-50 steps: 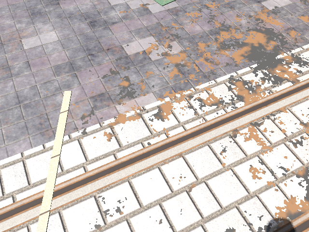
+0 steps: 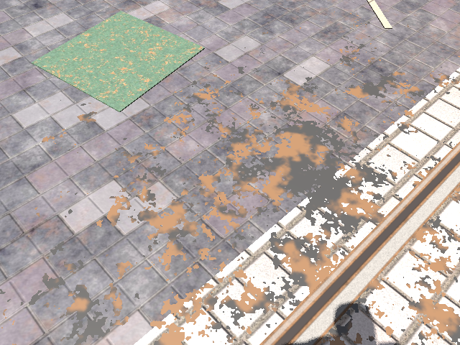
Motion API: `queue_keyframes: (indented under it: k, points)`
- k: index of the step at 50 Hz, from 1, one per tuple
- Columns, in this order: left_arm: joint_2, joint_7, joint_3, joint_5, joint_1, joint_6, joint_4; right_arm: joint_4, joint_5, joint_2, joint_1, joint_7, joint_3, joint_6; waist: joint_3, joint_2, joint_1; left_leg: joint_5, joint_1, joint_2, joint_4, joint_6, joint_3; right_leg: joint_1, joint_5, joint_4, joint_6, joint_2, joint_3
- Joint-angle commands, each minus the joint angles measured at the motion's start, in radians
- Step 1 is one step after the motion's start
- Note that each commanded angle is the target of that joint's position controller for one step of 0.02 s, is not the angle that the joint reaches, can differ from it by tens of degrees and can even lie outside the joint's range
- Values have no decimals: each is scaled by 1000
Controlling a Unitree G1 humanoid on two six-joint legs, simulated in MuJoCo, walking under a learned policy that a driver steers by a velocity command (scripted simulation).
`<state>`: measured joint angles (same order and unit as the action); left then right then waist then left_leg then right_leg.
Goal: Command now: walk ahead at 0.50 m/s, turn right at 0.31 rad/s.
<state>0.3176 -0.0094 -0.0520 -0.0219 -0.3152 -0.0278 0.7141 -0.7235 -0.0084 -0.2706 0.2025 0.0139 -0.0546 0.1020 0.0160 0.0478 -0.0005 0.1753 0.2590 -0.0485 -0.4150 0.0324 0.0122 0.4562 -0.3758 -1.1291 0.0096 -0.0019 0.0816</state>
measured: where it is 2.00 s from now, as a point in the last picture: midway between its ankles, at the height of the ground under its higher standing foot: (185, 210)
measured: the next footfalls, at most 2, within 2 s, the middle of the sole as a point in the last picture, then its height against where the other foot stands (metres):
right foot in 0.32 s outside the picture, level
left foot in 0.84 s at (186, 322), level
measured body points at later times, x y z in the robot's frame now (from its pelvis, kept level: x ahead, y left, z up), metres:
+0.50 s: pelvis +0.26 -0.06 +0.00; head +0.28 -0.07 +0.45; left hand +0.37 +0.22 -0.09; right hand +0.35 -0.34 -0.12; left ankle +0.23 +0.10 -0.66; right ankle +0.29 -0.16 -0.74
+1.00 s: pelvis +0.51 +0.05 +0.00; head +0.54 +0.08 +0.45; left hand +0.54 +0.36 -0.11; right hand +0.71 -0.17 -0.10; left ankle +0.52 +0.13 -0.74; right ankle +0.54 -0.12 -0.65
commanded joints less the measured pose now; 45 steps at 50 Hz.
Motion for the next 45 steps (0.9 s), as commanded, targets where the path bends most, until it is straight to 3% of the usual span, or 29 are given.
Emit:
queue_keyframes:
  k: [1, 5, 8, 11, 13, 14, 15, 16, 17, 18, 19, 20, 21, 23, 25, 28, 32, 37, 39, 40, 41, 42, 43, 44, 45]
  points:
    - [42, 8, -12, 3, 13, -15, -80, 16, 5, -104, 35, 3, -25, 16, 8, -150, 6, -77, -127, 272, 246, 188, -277, 193, 55, 58, -9, 86, 31]
    - [15, 21, 9, 19, 126, -32, -112, -17, 18, -159, 50, 1, -37, 14, 18, -114, 26, -212, -128, 258, 279, 196, -167, 189, 236, 294, -21, 107, -15]
    - [6, 34, 18, 12, 234, -48, -135, -47, 30, -183, 101, 0, -38, 2, 27, -109, 68, -234, -125, 235, 271, 168, -101, 115, 369, 465, -19, 81, -57]
    - [24, 43, 12, 5, 321, -58, -172, -84, 41, -197, 176, 1, -36, -16, 44, -116, 84, -242, -177, 267, 234, 155, -144, 84, 359, 558, -7, 55, -59]
    - [51, 48, 1, 4, 311, -65, -177, -96, 42, -214, 188, -5, -40, -30, 36, -129, 57, -268, -219, 290, 187, 135, -175, 32, 310, 613, 12, 40, -55]
    - [68, 47, -9, 5, 264, -68, -165, -97, 42, -224, 178, -8, -42, -36, 13, -133, 19, -333, -216, 285, 134, 120, -172, -55, 302, 647, 27, 26, -66]
    - [101, 40, -30, 10, 158, -69, -133, -96, 40, -214, 173, -10, -36, -38, -52, -120, -40, -434, -186, 244, 13, 95, -141, -225, 309, 681, 50, 8, -81]
    - [152, 28, -52, 22, 13, -66, -103, -83, 27, -175, 166, -10, -20, -34, -166, -99, -112, -362, -67, 191, -191, 58, -105, -473, 333, 648, 89, 84, -24]
    - [245, 15, -74, 49, -114, -54, -94, -46, 15, -68, 227, -9, 13, -21, -336, 106, -128, -1, 292, 62, -566, -18, -17, -853, 249, 649, 202, 353, 325]
    - [204, 17, -64, 41, -143, -45, -82, -54, 32, -80, 262, -11, 14, -10, -419, 210, -127, 411, 416, 27, -759, -29, -110, -860, 125, 767, 265, 443, 589]
    - [139, 20, -43, 30, -92, -44, -76, -48, 56, -167, 207, -10, -14, -11, -262, 127, -121, 364, 492, 79, -838, -25, -141, -740, 53, 796, 231, 404, 481]
    - [105, 21, -32, 22, -33, -46, -75, -33, 58, -164, 151, -10, -16, -15, -156, 104, -96, 287, 503, 118, -828, -22, -113, -619, 65, 825, 205, 361, 348]
    - [75, 25, -25, 24, 29, -50, -69, -30, 47, -151, 122, -14, -18, -22, -87, 72, -65, 222, 478, 145, -787, -25, -100, -503, 110, 868, 191, 320, 260]
    - [42, 30, -20, 33, 102, -69, -59, -43, 40, -114, 148, -16, -21, -51, -28, 87, -7, 137, 375, 178, -741, -34, -106, -348, 217, 943, 178, 275, 127]
    - [49, 29, -29, 35, 123, -87, -41, -36, 37, -79, 142, -16, -17, -71, -2, 60, 14, 81, 366, 183, -721, -46, -108, -299, 320, 988, 192, 277, 43]
    - [71, 19, -42, 38, 114, -94, -8, -4, 30, -71, 76, -12, -17, -77, 27, 23, 11, -51, 415, 186, -590, -54, -121, -321, 397, 1010, 190, 271, -65]
    - [115, 5, -56, 29, 81, -82, 23, 39, 28, -49, -54, 18, -3, -67, 59, -4, -34, -208, 374, 171, -359, -37, -55, -349, 415, 1021, 167, 262, -184]
    - [158, 3, -75, -1, 25, -51, 67, 108, 28, -74, -168, 41, -8, -73, 91, -12, -58, -108, 399, 149, -237, 18, 0, -507, 482, 956, 136, 308, -238]
    - [187, 0, -83, -9, 34, -37, 70, 122, 25, -101, -141, 44, -23, -78, 45, 14, -24, -6, 309, 93, -226, 55, 58, -545, 774, 832, 113, 305, -270]
    - [197, -2, -86, -14, 44, -28, 68, 109, 26, -128, -61, 42, -40, -82, -12, 22, 27, 26, 190, 48, -217, 80, 91, -538, 930, 697, 97, 290, -292]
    - [184, -5, -79, -16, 53, -22, 63, 69, 31, -176, 93, 33, -71, -85, -95, 2, 112, -17, -31, -7, -164, 114, 108, -464, 967, 486, 64, 249, -326]
    - [140, -8, -59, 10, 30, -26, 47, 29, 38, -267, 260, 13, -109, -96, -189, -107, 173, -35, -337, 82, -138, 172, -77, -223, 679, 174, 11, 202, -331]
    - [-6, 4, -12, 46, -59, -52, -13, 44, 45, -377, 212, 8, -118, -85, -274, -360, 40, 178, -619, 326, -15, 365, -660, 214, -206, -163, -52, -7, -219]
    - [79, 14, -21, 8, 52, -86, -18, 80, 37, -284, 226, 16, -90, -65, -359, -212, 119, 302, -643, 380, 131, 375, -838, 313, -230, -250, -33, -8, 1]
    - [128, 20, -34, -27, 143, -104, -47, 69, 27, -228, 194, 21, -73, -48, -215, -159, 125, 225, -550, 359, 150, 324, -703, 385, -127, -227, -7, 33, 0]
Over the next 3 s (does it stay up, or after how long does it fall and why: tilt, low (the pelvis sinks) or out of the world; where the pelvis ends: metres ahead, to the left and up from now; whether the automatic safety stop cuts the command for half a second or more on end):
stays up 0.96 0.16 0.00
